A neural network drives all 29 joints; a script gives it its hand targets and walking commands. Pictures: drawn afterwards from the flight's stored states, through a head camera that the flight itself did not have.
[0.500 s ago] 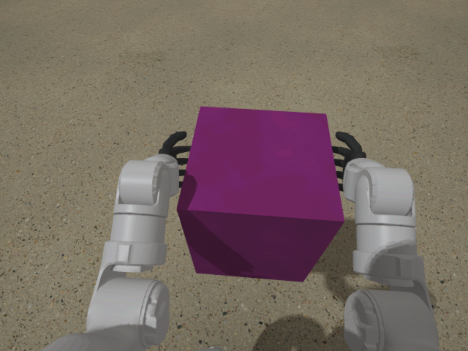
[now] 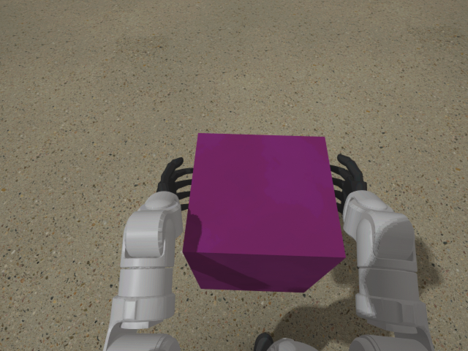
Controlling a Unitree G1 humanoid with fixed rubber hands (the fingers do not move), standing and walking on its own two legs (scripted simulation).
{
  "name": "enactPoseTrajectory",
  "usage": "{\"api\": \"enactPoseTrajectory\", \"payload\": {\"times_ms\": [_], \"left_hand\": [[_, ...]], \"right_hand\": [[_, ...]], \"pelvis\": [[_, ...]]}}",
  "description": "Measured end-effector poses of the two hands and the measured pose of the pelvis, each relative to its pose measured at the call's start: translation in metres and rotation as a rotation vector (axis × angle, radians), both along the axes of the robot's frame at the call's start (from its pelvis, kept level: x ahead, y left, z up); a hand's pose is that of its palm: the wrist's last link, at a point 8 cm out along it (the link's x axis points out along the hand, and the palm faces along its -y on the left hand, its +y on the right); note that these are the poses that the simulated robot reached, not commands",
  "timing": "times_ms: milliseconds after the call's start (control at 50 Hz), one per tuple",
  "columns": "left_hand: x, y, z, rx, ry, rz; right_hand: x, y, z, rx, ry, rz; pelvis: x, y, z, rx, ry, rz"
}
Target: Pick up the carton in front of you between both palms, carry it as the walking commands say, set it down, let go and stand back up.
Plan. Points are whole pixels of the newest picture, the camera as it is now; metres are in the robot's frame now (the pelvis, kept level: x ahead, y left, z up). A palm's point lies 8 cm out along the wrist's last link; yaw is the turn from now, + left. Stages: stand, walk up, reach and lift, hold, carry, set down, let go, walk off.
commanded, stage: carry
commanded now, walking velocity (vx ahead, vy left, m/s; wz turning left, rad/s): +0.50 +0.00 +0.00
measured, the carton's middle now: (256, 220) +0.34 -0.01 -0.01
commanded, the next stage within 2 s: none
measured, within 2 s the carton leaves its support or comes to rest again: neither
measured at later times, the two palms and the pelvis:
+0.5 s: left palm (153, 98) +0.56 +0.20 +0.09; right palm (302, 100) +0.54 -0.09 +0.10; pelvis +0.28 +0.07 +0.02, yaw -3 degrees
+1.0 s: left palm (160, 61) +0.66 +0.20 +0.11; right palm (297, 59) +0.66 -0.09 +0.11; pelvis +0.40 +0.06 +0.02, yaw -1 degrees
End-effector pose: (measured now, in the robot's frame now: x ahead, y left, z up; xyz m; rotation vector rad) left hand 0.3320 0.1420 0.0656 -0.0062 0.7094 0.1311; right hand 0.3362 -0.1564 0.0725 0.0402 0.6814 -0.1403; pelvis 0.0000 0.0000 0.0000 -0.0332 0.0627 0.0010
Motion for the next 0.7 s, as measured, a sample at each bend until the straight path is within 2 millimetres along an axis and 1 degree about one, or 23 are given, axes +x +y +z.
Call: {"api": "enactPoseTrajectory", "payload": {"times_ms": [60, 140, 200, 260, 320, 360, 420, 500, 560, 600, 700], "left_hand": [[0.027, 0.015, 0.017, 0.000, -0.009, 0.035], [0.060, 0.029, 0.040, -0.013, -0.006, 0.071], [0.091, 0.036, 0.055, -0.015, -0.014, 0.077], [0.123, 0.043, 0.063, -0.020, -0.025, 0.066], [0.157, 0.051, 0.060, -0.030, -0.040, 0.048], [0.180, 0.058, 0.052, -0.040, -0.055, 0.029], [0.203, 0.063, 0.037, -0.050, -0.002, 0.003], [0.224, 0.062, 0.026, -0.058, 0.073, -0.013], [0.242, 0.060, 0.027, -0.045, 0.066, -0.027], [0.255, 0.058, 0.030, -0.040, 0.039, -0.022], [0.286, 0.055, 0.043, -0.007, -0.005, -0.019]], "right_hand": [[0.040, 0.015, 0.021, -0.024, -0.011, 0.054], [0.082, 0.030, 0.045, -0.016, -0.008, 0.071], [0.108, 0.036, 0.053, 0.007, -0.014, 0.055], [0.131, 0.042, 0.056, 0.023, -0.025, 0.022], [0.156, 0.051, 0.052, 0.033, -0.040, -0.016], [0.172, 0.057, 0.046, 0.034, -0.054, -0.042], [0.190, 0.063, 0.036, -0.006, -0.003, -0.052], [0.206, 0.062, 0.029, -0.009, 0.072, -0.077], [0.223, 0.060, 0.030, -0.006, 0.066, -0.082], [0.237, 0.058, 0.031, -0.004, 0.039, -0.074], [0.272, 0.055, 0.037, 0.022, -0.004, -0.064]], "pelvis": [[0.034, -0.003, 0.009, 0.011, 0.003, 0.002], [0.081, 0.000, 0.024, 0.042, 0.013, 0.010], [0.119, 0.010, 0.029, 0.059, 0.018, 0.010], [0.158, 0.024, 0.029, 0.062, 0.018, 0.009], [0.200, 0.042, 0.021, 0.052, 0.005, 0.001], [0.226, 0.053, 0.011, 0.048, -0.003, -0.016], [0.252, 0.063, 0.012, 0.055, 0.001, -0.039], [0.280, 0.069, 0.022, 0.031, 0.008, -0.053], [0.300, 0.068, 0.024, 0.029, 0.005, -0.053], [0.314, 0.066, 0.020, 0.043, -0.005, -0.051], [0.354, 0.062, 0.017, 0.031, -0.012, -0.037]]}}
